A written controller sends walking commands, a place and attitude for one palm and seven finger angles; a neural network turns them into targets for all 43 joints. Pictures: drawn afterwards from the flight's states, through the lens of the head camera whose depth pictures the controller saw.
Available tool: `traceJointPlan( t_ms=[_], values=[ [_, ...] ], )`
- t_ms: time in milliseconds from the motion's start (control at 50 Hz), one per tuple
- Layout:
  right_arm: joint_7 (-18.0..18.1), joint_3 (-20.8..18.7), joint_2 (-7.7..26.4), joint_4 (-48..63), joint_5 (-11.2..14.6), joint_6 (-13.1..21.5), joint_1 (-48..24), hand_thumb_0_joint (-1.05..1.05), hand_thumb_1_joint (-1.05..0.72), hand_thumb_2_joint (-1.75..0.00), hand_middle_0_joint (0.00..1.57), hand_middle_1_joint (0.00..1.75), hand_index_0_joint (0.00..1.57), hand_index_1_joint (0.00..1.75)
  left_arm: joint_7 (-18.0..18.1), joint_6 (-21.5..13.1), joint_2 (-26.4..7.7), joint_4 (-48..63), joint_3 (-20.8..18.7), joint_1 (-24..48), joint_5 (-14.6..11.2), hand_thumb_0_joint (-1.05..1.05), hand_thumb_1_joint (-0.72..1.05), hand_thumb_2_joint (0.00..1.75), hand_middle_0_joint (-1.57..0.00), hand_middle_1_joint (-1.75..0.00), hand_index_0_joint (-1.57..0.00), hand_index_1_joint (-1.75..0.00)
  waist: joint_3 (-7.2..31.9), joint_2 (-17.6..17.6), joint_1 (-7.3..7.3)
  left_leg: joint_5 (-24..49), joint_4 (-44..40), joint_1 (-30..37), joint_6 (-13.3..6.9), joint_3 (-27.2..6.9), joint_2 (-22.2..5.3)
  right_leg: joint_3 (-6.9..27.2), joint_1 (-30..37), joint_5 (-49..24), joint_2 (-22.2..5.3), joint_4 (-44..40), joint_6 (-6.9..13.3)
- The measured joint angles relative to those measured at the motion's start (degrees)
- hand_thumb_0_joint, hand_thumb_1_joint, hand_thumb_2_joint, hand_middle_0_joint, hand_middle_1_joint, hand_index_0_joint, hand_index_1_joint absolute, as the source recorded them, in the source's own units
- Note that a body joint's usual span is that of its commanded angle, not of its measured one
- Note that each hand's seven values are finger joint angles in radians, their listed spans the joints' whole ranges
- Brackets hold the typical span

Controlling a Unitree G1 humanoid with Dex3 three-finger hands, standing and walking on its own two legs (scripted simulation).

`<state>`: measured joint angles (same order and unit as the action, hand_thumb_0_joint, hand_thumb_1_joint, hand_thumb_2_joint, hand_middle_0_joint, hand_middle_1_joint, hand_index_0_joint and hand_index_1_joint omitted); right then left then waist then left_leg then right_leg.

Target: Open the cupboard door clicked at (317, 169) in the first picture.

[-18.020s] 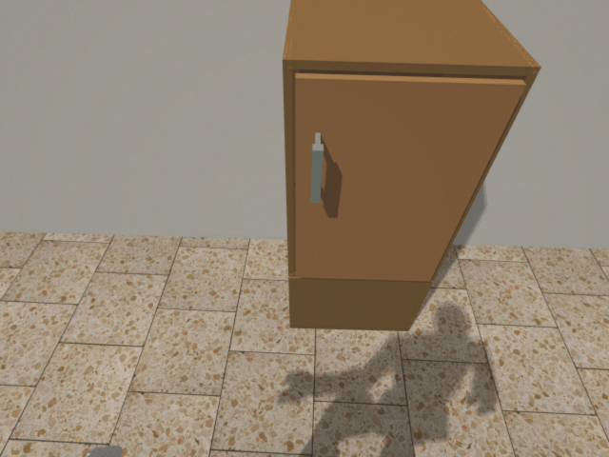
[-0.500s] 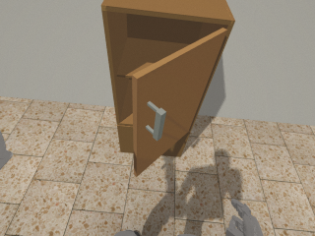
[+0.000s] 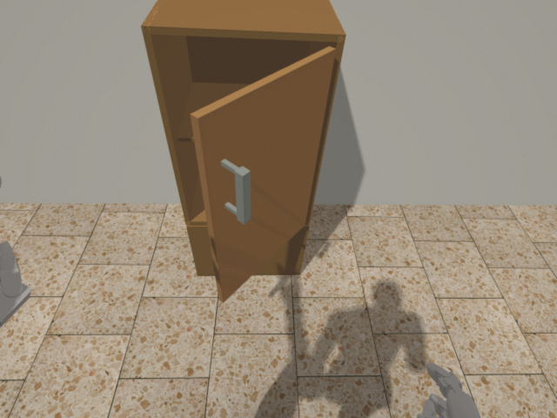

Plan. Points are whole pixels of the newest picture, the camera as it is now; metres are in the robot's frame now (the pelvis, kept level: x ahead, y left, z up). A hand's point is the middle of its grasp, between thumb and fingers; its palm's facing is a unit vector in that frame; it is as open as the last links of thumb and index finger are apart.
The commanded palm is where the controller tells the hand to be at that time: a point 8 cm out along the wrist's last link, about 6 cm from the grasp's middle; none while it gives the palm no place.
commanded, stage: stop stepping back and stand still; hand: left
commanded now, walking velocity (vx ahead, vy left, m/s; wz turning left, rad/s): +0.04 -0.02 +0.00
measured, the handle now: (235, 191) +0.51 +0.11 +0.02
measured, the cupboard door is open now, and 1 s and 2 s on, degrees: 48 48 48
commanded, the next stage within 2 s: let the arm hang, fingers relaxed in 0.60 s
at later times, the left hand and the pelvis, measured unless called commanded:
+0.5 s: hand (5, 354) +0.14 +0.25 +0.17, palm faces +0.40 -0.78 -0.48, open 7.4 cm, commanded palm +0.09 +0.30 +0.18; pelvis -0.05 -0.01 +0.01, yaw +1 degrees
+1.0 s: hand out of the picture +0.01 +0.18 -0.17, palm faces -0.01 -0.99 -0.16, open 7.4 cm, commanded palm none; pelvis -0.05 +0.00 +0.00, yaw +3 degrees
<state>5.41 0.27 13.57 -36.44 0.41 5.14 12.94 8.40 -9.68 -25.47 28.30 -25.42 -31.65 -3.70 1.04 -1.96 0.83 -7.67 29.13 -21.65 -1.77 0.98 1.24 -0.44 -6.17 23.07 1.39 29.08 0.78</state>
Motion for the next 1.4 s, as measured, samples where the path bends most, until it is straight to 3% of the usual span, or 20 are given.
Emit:
traceJointPlan(
  t_ms=[80,120,200,260,320,380,460,560,640,700,740,820,900,960,1040,1180,1400],
  values=[
    [-0.1,-0.1,-0.1,0.4,-0.5,1.0,0.8,0.02,-0.91,-0.9,0.2,0.29,0.2,0.3,0.0,0.3,1.7,-0.7,1.2,-0.4,0.3,0.02,0.89,0.89,-0.21,-0.31,-0.21,-0.3,0.0,1.2,1.16,2.1,-2.2,0.3,0.5,-1.1,-0.7,-1.0,0.4,-2.4,1.0,-2.3,0.8],
    [-0.3,-0.2,-0.3,0.5,-0.7,1.1,1.5,0.02,-0.9,-0.9,0.2,0.29,0.2,0.3,-0.1,-0.1,2.0,0.4,1.8,-1.8,0.5,0.02,0.89,0.89,-0.21,-0.31,-0.21,-0.3,0.2,1.7,1.22,-0.2,-0.8,-0.6,1.3,-1.9,-1.0,-1.4,0.6,-3.3,1.6,-3.2,1.2],
    [-0.4,-0.4,-0.1,-0.7,-0.9,1.1,3.1,0.02,-0.9,-0.9,0.2,0.3,0.2,0.3,-0.1,-1.3,2.2,1.8,2.6,-3.2,1.1,0.02,0.88,0.89,-0.21,-0.31,-0.21,-0.3,1.2,3.0,-0.23,-4.0,5.1,0.0,2.0,-3.2,-1.6,-1.4,0.4,-3.2,2.9,-2.2,1.3],
    [0.1,-0.3,-0.8,-2.7,-0.7,1.2,3.1,0.02,-0.9,-0.9,0.2,0.3,0.2,0.3,0.0,-2.0,2.5,-1.0,2.4,0.2,1.4,0.02,0.88,0.89,-0.21,-0.31,-0.21,-0.3,0.5,2.1,-0.85,-2.7,3.8,1.6,0.2,-3.0,-0.6,-1.5,0.9,-2.4,1.9,-1.0,0.7],
    [0.2,0.7,-2.1,-2.6,-1.0,2.0,2.0,0.02,-0.9,-0.9,0.2,0.3,0.2,0.3,0.3,-1.4,2.9,-3.9,1.4,2.9,1.5,0.02,0.88,0.89,-0.21,-0.31,-0.21,-0.3,-0.3,1.0,-1.21,-0.8,0.0,2.9,-0.1,-1.6,0.3,0.0,-0.3,-2.4,0.8,0.0,-0.1],
    [-0.2,1.6,-3.6,-1.1,-1.3,3.3,0.9,0.02,-0.9,-0.9,0.2,0.3,0.2,0.3,0.5,-0.8,2.8,-4.1,1.0,3.8,1.8,0.02,0.89,0.89,-0.21,-0.31,-0.21,-0.3,-1.3,0.6,-0.56,2.3,-4.3,3.5,0.0,-1.4,1.0,1.0,-1.7,-3.0,0.5,-0.1,0.1],
    [-1.3,2.3,-4.3,0.1,-1.4,3.4,0.1,0.02,-0.9,-0.9,0.21,0.3,0.2,0.3,-0.3,-0.8,2.5,-1.5,2.0,0.1,1.6,0.02,0.89,0.89,-0.21,-0.31,-0.21,-0.3,-1.4,2.2,0.4,2.2,-5.4,2.6,1.0,-2.7,0.3,-0.2,-1.0,-6.2,1.4,-4.2,1.3],
    [-1.5,1.4,-2.7,-0.9,-1.1,2.2,0.3,0.01,-0.9,-0.9,0.21,0.3,0.2,0.3,-0.7,-1.0,2.7,0.3,3.2,-3.5,1.3,0.02,0.89,0.89,-0.21,-0.31,-0.21,-0.3,-0.5,4.4,-1.32,-0.6,0.9,1.5,1.7,-3.8,-1.5,-0.5,-0.6,-6.1,3.7,-4.5,1.8],
    [-0.5,0.7,-1.6,-2.5,-0.8,1.6,-0.1,0.02,-0.9,-0.9,0.21,0.3,0.2,0.3,-0.5,-0.2,3.7,-3.9,3.3,0.8,1.3,0.01,0.88,0.89,-0.21,-0.31,-0.21,-0.3,-1.3,3.0,-2.56,-1.3,-0.2,3.5,0.6,-3.2,-0.3,-0.2,0.5,-5.2,2.4,-3.7,1.2],
    [-0.1,0.8,-1.3,-1.8,-0.8,2.2,-0.7,0.02,-0.9,-0.9,0.21,0.3,0.2,0.3,-0.2,0.4,4.3,-5.4,3.0,3.2,1.5,0.02,0.89,0.89,-0.21,-0.31,-0.21,-0.3,-2.0,2.1,-2.42,-0.2,-2.3,4.5,0.4,-2.9,0.1,0.0,0.6,-5.6,1.9,-4.3,1.0],
    [-2.4,0.1,0.5,-4.2,-0.7,3.4,-2.0,0.02,-0.9,-0.9,0.21,0.3,0.2,0.3,-2.6,-0.3,3.5,-13.7,6.1,7.8,3.4,0.01,0.89,0.89,-0.2,-0.31,-0.21,-0.3,-0.9,3.2,-2.39,0.1,-1.1,1.8,0.3,-3.5,0.4,-0.8,-1.9,-5.3,1.7,-2.6,0.8],
    [-4.9,-0.5,3.9,-10.7,-1.2,-0.9,-6.2,0.01,-0.9,-0.9,0.21,0.3,0.2,0.3,-7.3,7.1,4.2,-41.9,16.1,17.5,5.2,0.01,0.9,0.9,-0.2,-0.3,-0.2,-0.3,0.1,5.5,-1.63,-1.0,2.7,-1.5,-0.2,-3.9,1.2,-1.6,-5.3,-3.1,1.1,2.2,0.9],
    [-5.5,-0.4,3.9,-14.4,-1.7,-3.6,-6.8,0.01,-0.9,-0.9,0.21,0.3,0.2,0.3,-8.8,11.7,7.8,-64.7,22.5,20.3,5.3,0.01,0.9,0.89,-0.2,-0.3,-0.2,-0.3,-1.4,3.6,0.49,-1.5,3.3,-0.8,-0.1,-3.7,1.5,-1.5,-5.1,-2.1,0.7,3.8,1.0],
    [-5.3,-0.1,3.4,-17.0,-2.0,-4.9,-5.4,0.01,-0.91,-0.9,0.2,0.29,0.2,0.3,-9.0,12.7,11.3,-75.9,25.3,19.7,4.9,0.01,0.91,0.89,-0.2,-0.3,-0.2,-0.3,-3.3,1.5,1.0,-0.6,1.3,0.9,0.1,-3.8,1.4,-1.4,-3.7,-2.9,0.8,2.2,1.1],
    [-4.8,0.1,2.3,-21.5,-1.9,-6.2,-2.7,0.01,-0.91,-0.9,0.2,0.29,0.2,0.3,-8.8,12.3,14.5,-85.5,26.3,17.0,4.5,0.02,0.92,0.89,-0.2,-0.3,-0.2,-0.3,-5.4,-0.2,0.16,1.1,-2.0,2.6,0.5,-4.3,1.1,-1.8,-1.7,-4.8,1.2,-1.7,1.4],
    [-3.7,-0.1,-0.5,-27.4,-1.5,-7.2,0.8,0.01,-0.91,-0.9,0.2,0.29,0.2,0.3,-8.2,11.5,14.7,-94.4,25.4,12.3,3.9,0.01,0.92,0.89,-0.2,-0.3,-0.2,-0.3,-6.8,0.7,-1.34,2.0,-4.2,4.2,0.8,-5.2,0.8,-2.5,0.8,-6.5,1.6,-5.6,1.8],
    [-3.6,-0.2,-4.1,-28.6,-1.5,-6.8,0.4,0.01,-0.91,-0.9,0.2,0.29,0.2,0.3,-6.9,10.7,13.8,-95.9,24.7,12.3,3.8,0.01,0.91,0.89,-0.2,-0.3,-0.2,-0.3,-5.5,3.8,-1.08,1.9,-5.0,5.7,1.0,-4.9,1.0,-2.2,1.6,-5.8,1.3,-5.1,2.0]
  ],
)
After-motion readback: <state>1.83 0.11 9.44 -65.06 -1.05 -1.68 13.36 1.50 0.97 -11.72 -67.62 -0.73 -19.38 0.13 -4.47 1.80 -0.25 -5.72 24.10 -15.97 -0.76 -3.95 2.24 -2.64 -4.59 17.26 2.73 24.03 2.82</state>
